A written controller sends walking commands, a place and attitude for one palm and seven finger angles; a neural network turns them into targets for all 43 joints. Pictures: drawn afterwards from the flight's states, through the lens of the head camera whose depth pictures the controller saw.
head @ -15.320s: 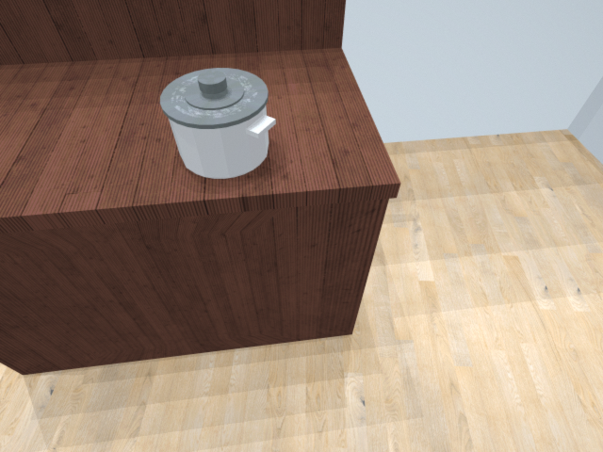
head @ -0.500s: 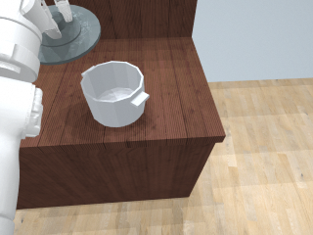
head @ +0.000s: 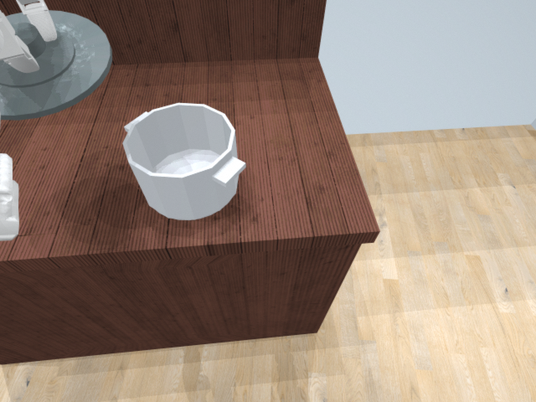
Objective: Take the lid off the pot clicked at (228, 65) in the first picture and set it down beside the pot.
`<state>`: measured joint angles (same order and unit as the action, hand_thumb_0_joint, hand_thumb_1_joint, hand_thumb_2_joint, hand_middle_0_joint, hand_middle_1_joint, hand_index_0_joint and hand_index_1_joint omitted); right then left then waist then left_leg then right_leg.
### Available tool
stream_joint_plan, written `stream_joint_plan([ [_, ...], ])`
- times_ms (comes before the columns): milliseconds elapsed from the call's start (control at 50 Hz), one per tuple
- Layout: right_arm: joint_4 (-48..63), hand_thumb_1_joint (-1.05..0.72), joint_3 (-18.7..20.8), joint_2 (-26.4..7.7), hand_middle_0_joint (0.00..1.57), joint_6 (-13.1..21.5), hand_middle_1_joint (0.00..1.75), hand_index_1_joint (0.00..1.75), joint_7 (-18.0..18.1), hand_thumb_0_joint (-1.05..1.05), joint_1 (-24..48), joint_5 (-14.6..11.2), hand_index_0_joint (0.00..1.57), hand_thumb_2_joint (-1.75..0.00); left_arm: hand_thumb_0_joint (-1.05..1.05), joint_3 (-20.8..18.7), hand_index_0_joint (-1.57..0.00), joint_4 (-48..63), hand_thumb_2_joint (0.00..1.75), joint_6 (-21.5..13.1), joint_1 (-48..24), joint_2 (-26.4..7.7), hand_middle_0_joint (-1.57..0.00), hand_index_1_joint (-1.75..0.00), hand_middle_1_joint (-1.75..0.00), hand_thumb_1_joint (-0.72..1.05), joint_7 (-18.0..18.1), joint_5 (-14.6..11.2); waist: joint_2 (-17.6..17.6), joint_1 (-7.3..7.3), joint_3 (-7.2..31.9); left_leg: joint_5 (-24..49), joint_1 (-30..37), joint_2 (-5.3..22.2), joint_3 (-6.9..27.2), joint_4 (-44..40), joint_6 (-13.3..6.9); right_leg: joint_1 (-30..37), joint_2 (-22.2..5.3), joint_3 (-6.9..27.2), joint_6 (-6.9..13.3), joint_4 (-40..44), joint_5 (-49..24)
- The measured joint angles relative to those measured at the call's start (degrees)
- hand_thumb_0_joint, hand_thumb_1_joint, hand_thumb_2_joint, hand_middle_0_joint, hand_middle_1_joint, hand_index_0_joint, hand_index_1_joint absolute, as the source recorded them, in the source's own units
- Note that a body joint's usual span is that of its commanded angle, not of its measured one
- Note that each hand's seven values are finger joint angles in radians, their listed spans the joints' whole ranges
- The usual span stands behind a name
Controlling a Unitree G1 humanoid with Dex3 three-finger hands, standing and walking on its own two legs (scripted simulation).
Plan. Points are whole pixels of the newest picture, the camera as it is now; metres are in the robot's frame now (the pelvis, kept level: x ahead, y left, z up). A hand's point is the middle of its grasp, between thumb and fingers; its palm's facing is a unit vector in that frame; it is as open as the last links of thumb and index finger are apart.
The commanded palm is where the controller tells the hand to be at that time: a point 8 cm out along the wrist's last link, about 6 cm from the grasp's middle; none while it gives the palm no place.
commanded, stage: move the lid sideways beside the pot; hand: left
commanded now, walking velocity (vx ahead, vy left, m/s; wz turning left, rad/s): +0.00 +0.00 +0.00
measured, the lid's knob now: (20, 41) +0.51 +0.27 +0.27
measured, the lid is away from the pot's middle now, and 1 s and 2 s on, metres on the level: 0.16 0.25 0.24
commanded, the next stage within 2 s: lower the lid onto the table in 0.82 s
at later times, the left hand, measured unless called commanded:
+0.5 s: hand out of the picture +0.47 +0.32 +0.29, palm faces -0.23 -0.17 -0.96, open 7.6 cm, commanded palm +0.48 +0.32 +0.36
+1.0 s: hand out of the picture +0.46 +0.34 +0.28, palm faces -0.25 -0.23 -0.94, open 7.6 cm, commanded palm +0.48 +0.34 +0.35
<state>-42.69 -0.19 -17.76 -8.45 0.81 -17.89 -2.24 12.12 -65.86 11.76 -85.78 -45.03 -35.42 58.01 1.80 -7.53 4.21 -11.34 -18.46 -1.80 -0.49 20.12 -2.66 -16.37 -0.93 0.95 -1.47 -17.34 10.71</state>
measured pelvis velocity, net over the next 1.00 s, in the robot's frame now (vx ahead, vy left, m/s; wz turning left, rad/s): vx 0.00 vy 0.00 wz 0.01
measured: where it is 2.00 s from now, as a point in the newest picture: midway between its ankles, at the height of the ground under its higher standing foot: outside the picture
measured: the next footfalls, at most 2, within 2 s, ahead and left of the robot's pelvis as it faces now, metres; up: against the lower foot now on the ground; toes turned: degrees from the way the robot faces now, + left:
none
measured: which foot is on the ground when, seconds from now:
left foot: down 0.00-1.00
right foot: down 0.00-1.00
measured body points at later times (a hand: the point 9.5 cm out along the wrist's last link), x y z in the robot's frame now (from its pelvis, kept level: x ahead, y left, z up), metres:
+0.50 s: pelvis +0.00 +0.00 +0.00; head +0.06 +0.00 +0.45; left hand +0.48 +0.32 +0.34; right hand +0.03 -0.28 -0.13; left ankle -0.03 +0.09 -0.75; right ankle -0.03 -0.14 -0.75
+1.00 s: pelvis +0.00 +0.00 +0.00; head +0.06 +0.01 +0.45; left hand +0.47 +0.35 +0.34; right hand +0.01 -0.28 -0.13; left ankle -0.03 +0.09 -0.75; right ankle -0.03 -0.14 -0.75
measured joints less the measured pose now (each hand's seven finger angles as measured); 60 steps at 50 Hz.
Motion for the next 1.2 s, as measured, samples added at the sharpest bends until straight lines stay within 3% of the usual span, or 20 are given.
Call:
stream_joint_plan([
  [340,0.1,-0.91,-0.7,0.3,0.21,-0.4,0.3,0.3,0.3,0.01,1.8,-0.6,0.2,-0.9,0.0,0.3,-0.68,-0.7,0.63,-1.5,-0.4,-3.2,-0.67,-1.02,-1.0,0.23,-0.8,0.1,-0.6,1.07,-0.5,-0.3,-0.6,-0.3,0.9,0.6,-0.1,0.3,-0.3,-0.9,-0.2,0.6,0.0],
  [760,0.2,-0.91,-1.2,-0.2,0.21,-1.8,0.3,0.3,0.8,0.01,-0.2,-1.3,0.2,-0.9,0.0,-3.9,-0.68,-3.3,0.63,-4.4,0.3,-10.4,-0.67,-1.02,-1.0,0.23,-0.8,1.5,-0.3,0.09,-1.3,-0.9,-0.7,0.3,-0.1,1.3,-0.2,0.2,0.3,0.1,-0.2,0.8,-0.3],
  [940,-0.6,-0.91,-1.1,-0.6,0.21,-1.7,0.3,0.3,0.9,0.01,-0.5,-1.5,0.2,-0.9,0.0,-1.9,-0.68,-3.5,0.63,-3.6,-0.6,-10.3,-0.66,-1.02,-1.01,0.23,-1.0,0.9,-0.3,0.67,-1.6,-0.8,-0.9,0.2,0.3,1.6,-0.2,0.4,0.3,-0.3,-0.2,0.9,-0.4],
  [1080,-1.1,-0.91,-1.3,-0.6,0.21,0.5,0.3,0.3,0.9,0.01,0.2,-1.4,0.2,-0.9,0.01,-1.1,-0.68,-7.7,0.63,0.0,-3.7,-8.5,-0.66,-1.02,-1.01,0.23,-1.4,0.8,-0.6,0.23,-1.7,-0.4,-0.8,0.1,0.5,1.0,-0.2,0.4,0.1,-0.5,-0.3,1.4,-0.8],
  [1200,-0.9,-0.91,-1.5,-0.7,0.21,1.4,0.3,0.3,1.0,0.01,0.1,-1.4,0.2,-0.9,0.01,-0.7,-0.68,-9.4,0.63,1.1,-3.7,-7.5,-0.66,-1.02,-1.01,0.24,-0.6,0.5,-0.5,-0.08,-1.6,-0.6,-1.0,0.1,0.3,1.2,-0.2,0.0,0.1,-0.3,-0.3,0.9,-0.5],
])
